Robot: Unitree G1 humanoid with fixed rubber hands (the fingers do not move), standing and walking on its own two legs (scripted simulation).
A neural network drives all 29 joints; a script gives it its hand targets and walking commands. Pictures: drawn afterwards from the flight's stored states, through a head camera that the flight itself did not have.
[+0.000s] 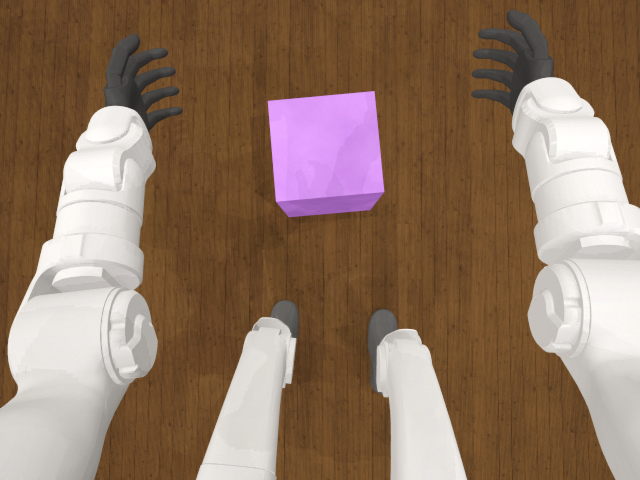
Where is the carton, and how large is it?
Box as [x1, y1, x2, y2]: [268, 91, 383, 216]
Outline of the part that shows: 374,91 268,101 275,196 277,203 288,216 370,209 383,192 383,183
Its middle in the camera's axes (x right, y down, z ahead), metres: +0.01 -0.18 +0.88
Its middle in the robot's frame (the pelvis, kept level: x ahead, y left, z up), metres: +0.57 +0.05 -0.54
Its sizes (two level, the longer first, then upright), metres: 0.210 0.200 0.250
